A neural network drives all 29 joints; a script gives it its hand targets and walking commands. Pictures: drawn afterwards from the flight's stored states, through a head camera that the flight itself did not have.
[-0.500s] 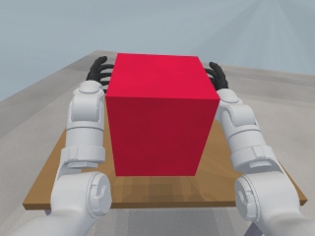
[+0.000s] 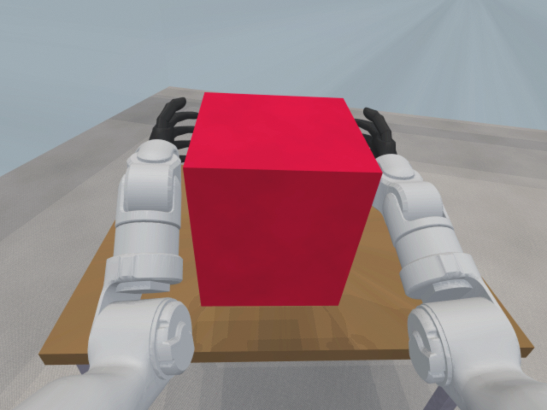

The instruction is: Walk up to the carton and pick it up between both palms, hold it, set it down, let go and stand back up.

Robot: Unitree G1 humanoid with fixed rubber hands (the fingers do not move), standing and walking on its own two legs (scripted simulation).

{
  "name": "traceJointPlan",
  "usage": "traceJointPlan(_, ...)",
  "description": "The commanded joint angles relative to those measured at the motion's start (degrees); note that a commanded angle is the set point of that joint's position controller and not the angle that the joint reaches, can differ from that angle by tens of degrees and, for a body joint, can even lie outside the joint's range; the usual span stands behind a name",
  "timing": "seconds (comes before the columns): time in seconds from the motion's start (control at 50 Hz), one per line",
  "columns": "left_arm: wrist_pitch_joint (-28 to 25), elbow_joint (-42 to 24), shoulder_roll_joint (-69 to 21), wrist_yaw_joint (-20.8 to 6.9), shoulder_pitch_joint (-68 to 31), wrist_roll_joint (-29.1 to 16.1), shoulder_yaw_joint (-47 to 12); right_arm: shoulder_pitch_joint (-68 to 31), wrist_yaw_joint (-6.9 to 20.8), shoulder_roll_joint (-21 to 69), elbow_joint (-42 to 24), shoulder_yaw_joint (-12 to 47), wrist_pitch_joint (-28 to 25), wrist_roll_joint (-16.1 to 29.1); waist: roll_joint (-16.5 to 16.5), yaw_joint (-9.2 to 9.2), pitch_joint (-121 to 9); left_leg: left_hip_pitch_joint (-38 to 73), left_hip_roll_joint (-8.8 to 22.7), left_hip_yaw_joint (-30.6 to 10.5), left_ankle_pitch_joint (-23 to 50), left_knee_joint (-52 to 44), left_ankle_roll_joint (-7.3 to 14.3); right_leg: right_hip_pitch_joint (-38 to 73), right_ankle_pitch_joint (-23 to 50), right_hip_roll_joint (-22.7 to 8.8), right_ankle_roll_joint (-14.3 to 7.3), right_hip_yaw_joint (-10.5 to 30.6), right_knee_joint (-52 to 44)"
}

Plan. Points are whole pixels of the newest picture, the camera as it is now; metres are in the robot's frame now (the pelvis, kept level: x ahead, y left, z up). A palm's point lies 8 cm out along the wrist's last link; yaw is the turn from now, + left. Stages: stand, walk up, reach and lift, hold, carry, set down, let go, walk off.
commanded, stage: hold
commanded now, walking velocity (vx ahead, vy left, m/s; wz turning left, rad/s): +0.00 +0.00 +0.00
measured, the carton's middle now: (272, 201) +0.37 +0.00 +0.19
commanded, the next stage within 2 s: set down in 0.06 s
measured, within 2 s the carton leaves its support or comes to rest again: neither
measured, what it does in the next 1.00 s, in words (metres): stands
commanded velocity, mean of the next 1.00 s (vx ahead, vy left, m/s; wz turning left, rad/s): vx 0.00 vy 0.00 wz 0.00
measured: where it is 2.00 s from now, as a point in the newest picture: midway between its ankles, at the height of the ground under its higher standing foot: outside the picture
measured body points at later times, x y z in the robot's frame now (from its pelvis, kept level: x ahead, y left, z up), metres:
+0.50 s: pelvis +0.02 +0.00 +0.00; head -0.04 +0.03 +0.45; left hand +0.42 +0.16 +0.28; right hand +0.42 -0.14 +0.27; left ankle +0.01 +0.11 -0.75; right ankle +0.05 -0.13 -0.75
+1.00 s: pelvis +0.02 +0.00 +0.00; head -0.04 +0.04 +0.45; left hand +0.42 +0.16 +0.26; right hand +0.40 -0.15 +0.23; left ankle +0.01 +0.11 -0.75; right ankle +0.05 -0.13 -0.75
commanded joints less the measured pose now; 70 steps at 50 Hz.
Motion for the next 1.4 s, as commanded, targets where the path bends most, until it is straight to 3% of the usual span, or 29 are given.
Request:
traceJointPlan(0.0,-2.99,-7.02,-35.58,-8.6,-35.3,-9.54,-22.25,-42.73,5.45,39.82,-18.14,15.86,-3.03,9.97,1.55,0.06,-14.92,-5.83,-0.84,1.63,5.47,-9.41,-1.34,17.85,1.13,3.4,-0.09,-2.31,0.63)
traceJointPlan(0.04,-3.24,-7.67,-36.09,-8.44,-35.69,-9.84,-23.01,-43.58,5.61,39.53,-19.17,15.56,-3.52,9.73,1.91,-0.05,-15.62,-6.0,-0.7,1.49,6.38,-9.14,-1.57,17.9,2.07,3.48,-0.21,-2.33,0.77)
traceJointPlan(0.06,-3.25,-6.54,-35.95,-7.01,-33.33,-13.95,-27.09,-43.44,5.78,37.56,-17.73,15.74,-4.11,11.24,3.86,-1.35,-14.14,-4.1,-1.2,1.3,8.27,-8.56,-2.75,16.08,-1.17,4.09,0.32,-3.11,0.95)
traceJointPlan(0.08,-4.08,-5.85,-35.81,-6.91,-35.74,-14.41,-26.95,-45.28,6.12,37.56,-17.66,14.65,-4.81,10.3,3.31,-0.31,-14.39,-4.63,-1.09,1.63,6.29,-8.71,-2.66,14.8,-2.83,4.05,0.0,-3.07,0.5)
traceJointPlan(0.16,-6.59,-1.22,-32.83,-7.26,-38.0,-11.81,-21.01,-46.16,7.2,39.58,-12.7,11.72,-7.31,6.46,0.57,2.53,-12.54,-7.05,-1.25,2.84,-0.98,-10.52,-0.71,15.82,-4.77,3.0,0.4,-3.46,-0.09)
traceJointPlan(0.22,-8.71,3.04,-31.08,-8.79,-36.49,-8.31,-16.51,-44.03,7.86,37.36,-9.44,7.28,-10.49,1.52,0.33,2.19,-10.08,-8.85,-0.52,2.85,-7.07,-13.05,0.49,17.23,-6.54,2.61,0.67,-4.37,-0.15)
traceJointPlan(0.3,-11.45,3.3,-26.22,-10.63,-36.21,-3.82,-11.09,-38.75,8.44,35.0,-7.15,4.3,-13.69,-4.05,-1.46,1.81,-9.45,-5.97,-1.13,4.24,-5.58,-13.25,1.2,19.55,-6.84,1.25,0.98,-4.92,-0.57)
traceJointPlan(0.38,-11.44,3.43,-24.39,-13.12,-31.66,-1.43,-11.38,-32.47,7.66,32.96,-6.27,4.72,-14.16,-6.77,-2.32,0.48,-5.41,-3.96,-1.57,5.43,-3.53,-12.94,0.76,20.9,-6.57,0.59,0.98,-5.15,-1.68)
traceJointPlan(0.44,-11.58,1.6,-24.74,-14.06,-27.77,-2.37,-13.3,-30.65,6.68,31.87,-9.57,6.16,-15.97,-5.98,-0.88,-0.71,-5.68,-1.69,-1.48,5.62,4.24,-11.27,-0.76,22.33,-0.26,0.96,0.73,-5.52,-1.49)
traceJointPlan(0.48,-12.79,-2.19,-25.3,-13.57,-27.51,-3.61,-15.07,-29.96,6.22,32.84,-10.72,8.79,-17.44,-4.75,-0.27,-0.37,-7.97,2.52,-1.74,5.76,13.07,-8.77,-1.95,22.14,4.18,1.37,0.74,-6.25,-1.27)
traceJointPlan(0.54,-14.02,-4.93,-26.94,-12.83,-24.65,-5.43,-19.54,-28.9,5.23,32.89,-16.39,12.72,-20.07,-3.06,0.83,-1.81,-13.4,7.35,-2.25,5.44,24.37,-5.48,-3.33,24.19,14.12,1.82,0.89,-6.64,-0.38)
traceJointPlan(0.64,-15.36,-8.34,-29.07,-11.67,-20.33,-6.72,-24.08,-29.19,3.92,32.17,-24.4,16.71,-24.32,-0.78,2.11,-2.04,-19.87,11.85,-2.0,4.39,35.99,-1.77,-5.16,25.61,24.34,2.68,1.11,-7.01,1.19)
traceJointPlan(0.66,-15.34,-8.01,-29.39,-11.54,-19.81,-7.03,-25.07,-28.39,3.43,32.26,-24.77,17.6,-24.72,-0.56,1.97,-3.13,-19.36,11.7,-2.45,4.35,36.57,-1.07,-5.21,25.5,26.46,2.89,1.1,-7.02,1.42)
traceJointPlan(0.68,-15.18,-8.65,-29.64,-11.44,-18.34,-7.28,-25.62,-28.27,3.11,32.1,-25.5,18.38,-25.04,0.11,2.11,-2.93,-19.68,12.25,-2.14,4.27,37.46,-1.13,-5.4,25.76,26.34,2.96,1.26,-6.99,1.29)
traceJointPlan(0.7,-15.05,-6.74,-29.15,-11.4,-17.04,-6.04,-24.15,-28.29,3.04,31.5,-24.53,17.46,-25.15,-0.28,1.94,-2.32,-17.9,11.96,-1.92,4.47,36.57,-1.46,-5.2,24.39,24.77,2.91,1.21,-7.11,0.79)
traceJointPlan(0.72,-15.03,-7.88,-29.79,-11.37,-18.37,-6.5,-24.76,-27.8,2.97,31.81,-24.58,17.63,-25.33,-0.07,1.66,-3.12,-16.81,12.16,-1.92,4.19,36.39,-1.32,-5.44,23.71,24.04,3.09,1.33,-7.38,0.7)
traceJointPlan(0.78,-14.93,-5.63,-28.86,-11.82,-18.8,-5.37,-22.7,-26.87,2.88,31.71,-22.9,16.83,-25.23,-1.07,0.23,-2.72,-13.61,9.91,-1.99,4.51,30.94,-2.82,-4.7,23.31,21.08,2.26,1.6,-7.22,0.05)
traceJointPlan(0.8,-14.86,-4.67,-28.52,-12.02,-18.03,-5.2,-22.46,-26.89,2.93,31.48,-21.98,16.11,-25.28,-1.11,1.2,-2.23,-13.71,9.91,-2.02,4.91,29.19,-3.2,-4.47,23.07,20.24,2.12,1.58,-7.01,-0.05)
traceJointPlan(0.82,-14.79,-3.11,-28.65,-12.22,-19.57,-4.81,-22.09,-27.27,3.02,31.0,-20.69,14.4,-25.26,-2.2,1.46,-2.98,-11.66,9.3,-1.77,4.81,27.29,-3.62,-4.51,21.43,16.68,1.97,1.49,-7.41,-0.62)
traceJointPlan(0.86,-15.29,-2.66,-28.75,-12.82,-21.91,-4.87,-21.27,-29.11,3.35,31.67,-21.42,12.89,-25.46,-3.11,0.87,-2.54,-11.75,8.15,-1.92,5.14,22.2,-4.8,-3.7,20.95,12.65,1.76,1.54,-7.56,-0.98)
traceJointPlan(0.9,-15.64,1.24,-27.46,-13.13,-22.37,-3.73,-18.63,-27.79,3.88,31.73,-18.45,10.38,-24.56,-5.08,0.07,-2.69,-8.12,5.04,-2.34,5.6,14.63,-6.74,-2.45,19.95,8.17,1.13,1.71,-7.36,-1.64)
traceJointPlan(0.96,-15.98,8.59,-25.79,-14.19,-25.39,-1.9,-14.21,-28.23,4.78,32.15,-13.84,4.17,-23.66,-9.39,-1.04,-2.62,0.33,-3.0,-2.15,6.33,-3.46,-11.86,-0.08,16.53,-5.93,-0.09,1.5,-7.39,-3.23)
traceJointPlan(1.02,-16.57,12.91,-23.04,-14.84,-26.31,-0.54,-10.0,-28.59,5.8,31.16,-10.2,-0.38,-23.29,-13.42,-2.05,-2.08,3.44,-8.24,-1.7,7.55,-13.3,-15.24,1.68,17.13,-13.07,-0.48,1.75,-7.6,-3.0)
traceJointPlan(1.06,-17.94,12.88,-22.68,-14.53,-28.52,-1.39,-9.91,-31.31,6.44,30.88,-11.87,-2.2,-24.54,-15.68,-1.48,-1.46,0.87,-9.14,-1.49,7.84,-14.69,-15.43,1.82,17.97,-15.31,-0.5,1.6,-7.19,-2.62)
traceJointPlan(1.1,-19.6,13.75,-21.85,-13.83,-29.31,-1.66,-8.75,-30.66,7.0,32.1,-10.42,-2.52,-25.23,-17.4,-3.08,-0.86,0.95,-9.62,-1.5,8.31,-14.48,-15.31,2.05,17.51,-15.35,-0.64,1.77,-7.15,-2.52)
traceJointPlan(1.14,-21.69,10.58,-22.69,-12.68,-31.45,-2.74,-11.22,-30.41,7.44,33.9,-10.71,-1.58,-26.69,-17.82,-1.58,-0.8,-3.06,-8.45,-1.21,8.27,-10.98,-14.51,1.31,18.93,-10.62,-0.56,1.74,-7.01,-1.44)
traceJointPlan(1.2,-24.43,8.79,-25.34,-11.05,-31.67,-5.51,-16.87,-31.56,7.45,34.82,-13.25,0.91,-29.18,-17.08,0.2,-2.12,-10.41,-3.96,-1.28,7.71,-1.95,-11.65,-0.24,20.34,-1.05,-0.11,1.66,-7.45,-0.44)
traceJointPlan(1.3,-24.98,11.08,-24.51,-10.37,-22.33,-3.7,-16.51,-23.27,6.01,34.29,-10.17,4.6,-29.69,-15.54,-1.47,-2.46,-11.34,-0.93,-1.98,7.92,9.96,-8.28,-1.49,23.83,13.16,0.49,2.16,-7.17,0.29)
traceJointPlan(1.38,-23.72,5.43,-24.53,-11.04,-15.75,-2.98,-17.61,-17.61,4.47,32.45,-10.82,7.94,-30.0,-12.42,0.12,-3.37,-12.42,4.56,-1.62,6.99,26.01,-4.7,-3.76,26.84,27.85,1.37,2.65,-6.96,1.96)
